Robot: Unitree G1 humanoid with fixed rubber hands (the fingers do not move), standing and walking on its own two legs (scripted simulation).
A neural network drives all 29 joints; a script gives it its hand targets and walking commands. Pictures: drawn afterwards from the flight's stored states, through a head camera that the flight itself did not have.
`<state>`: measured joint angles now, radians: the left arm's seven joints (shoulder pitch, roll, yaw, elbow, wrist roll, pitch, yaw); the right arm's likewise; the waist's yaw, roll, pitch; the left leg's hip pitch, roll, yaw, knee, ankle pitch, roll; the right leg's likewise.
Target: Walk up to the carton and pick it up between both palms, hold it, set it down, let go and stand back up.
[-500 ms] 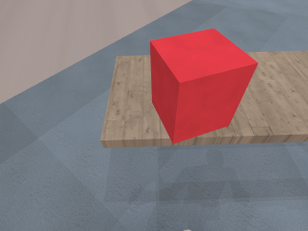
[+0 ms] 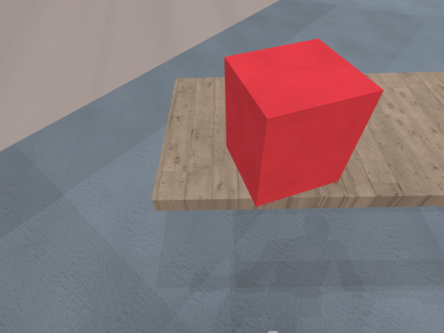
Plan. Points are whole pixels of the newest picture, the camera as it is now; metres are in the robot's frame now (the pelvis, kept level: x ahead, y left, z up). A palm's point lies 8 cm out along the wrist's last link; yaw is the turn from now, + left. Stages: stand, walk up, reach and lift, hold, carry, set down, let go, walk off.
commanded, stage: walk up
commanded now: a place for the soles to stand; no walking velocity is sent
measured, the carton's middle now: (286, 124) +0.52 -0.13 +0.08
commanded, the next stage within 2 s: none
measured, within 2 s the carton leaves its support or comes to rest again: neither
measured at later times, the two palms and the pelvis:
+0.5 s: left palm out of the picture +0.02 +0.36 -0.07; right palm out of the picture +0.02 -0.30 -0.11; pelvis -0.06 +0.01 +0.00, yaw -1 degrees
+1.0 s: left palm out of the picture +0.03 +0.37 -0.07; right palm out of the picture +0.01 -0.29 -0.10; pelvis -0.06 +0.03 +0.00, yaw +0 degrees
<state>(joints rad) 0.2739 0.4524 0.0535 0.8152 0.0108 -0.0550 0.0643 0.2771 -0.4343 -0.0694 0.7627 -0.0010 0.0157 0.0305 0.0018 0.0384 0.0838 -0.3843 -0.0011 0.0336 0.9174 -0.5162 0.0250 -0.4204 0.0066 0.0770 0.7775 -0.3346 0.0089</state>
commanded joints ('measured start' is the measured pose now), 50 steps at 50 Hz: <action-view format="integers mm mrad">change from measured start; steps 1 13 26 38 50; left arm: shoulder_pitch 38 37 -41 80 -63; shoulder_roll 285 192 277 186 187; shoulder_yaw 58 59 73 40 36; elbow -53 -57 -58 3 -48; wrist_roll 2 -27 21 -4 -6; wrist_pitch -13 4 -11 -19 -6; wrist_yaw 28 21 1 -13 -1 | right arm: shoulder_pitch -2 -5 14 -90 15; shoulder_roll -159 -228 -180 -234 -258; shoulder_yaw -64 -76 -71 -63 -59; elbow -69 -99 -44 -53 -20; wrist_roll -32 -44 -47 -32 -31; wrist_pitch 6 -6 1 -32 -57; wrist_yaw -10 -21 4 -6 -13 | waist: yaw -11 -27 -24 22 -55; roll -205 103 -219 97 39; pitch -123 -17 2 -112 -66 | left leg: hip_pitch -30 136 5 95 199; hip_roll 13 240 5 211 358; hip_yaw -88 -321 -65 -285 -554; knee -109 -398 -175 -428 -511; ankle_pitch -26 728 -15 280 362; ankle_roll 19 202 18 159 225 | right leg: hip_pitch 156 -96 10 97 -154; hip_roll -282 -5 -219 -21 -19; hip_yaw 359 -94 313 -123 -53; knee -185 189 -271 -71 124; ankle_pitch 506 -251 -82 -104 -335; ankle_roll -261 -31 -222 -54 -44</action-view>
